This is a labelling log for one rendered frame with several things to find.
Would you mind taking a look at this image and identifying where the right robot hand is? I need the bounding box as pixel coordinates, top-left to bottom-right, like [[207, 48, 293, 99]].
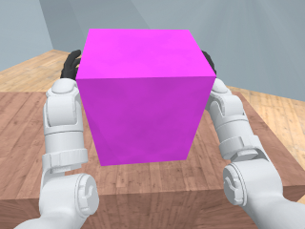
[[202, 51, 216, 75]]

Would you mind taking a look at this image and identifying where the robot left forearm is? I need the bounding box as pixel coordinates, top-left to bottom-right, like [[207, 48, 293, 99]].
[[39, 78, 89, 214]]

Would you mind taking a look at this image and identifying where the right robot upper arm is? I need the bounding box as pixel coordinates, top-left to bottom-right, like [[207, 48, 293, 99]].
[[223, 158, 305, 229]]

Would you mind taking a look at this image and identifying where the left robot upper arm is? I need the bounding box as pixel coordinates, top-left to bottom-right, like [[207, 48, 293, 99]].
[[13, 173, 99, 229]]

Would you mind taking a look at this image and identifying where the carton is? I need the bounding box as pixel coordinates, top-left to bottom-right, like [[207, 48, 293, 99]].
[[75, 29, 216, 166]]

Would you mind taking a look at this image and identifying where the left robot hand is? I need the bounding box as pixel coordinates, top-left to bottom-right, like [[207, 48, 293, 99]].
[[60, 50, 81, 81]]

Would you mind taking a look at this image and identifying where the pedestal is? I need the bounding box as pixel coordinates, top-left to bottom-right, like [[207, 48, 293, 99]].
[[0, 92, 305, 229]]

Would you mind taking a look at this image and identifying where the robot right forearm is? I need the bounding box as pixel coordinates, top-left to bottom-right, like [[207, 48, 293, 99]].
[[205, 78, 283, 193]]

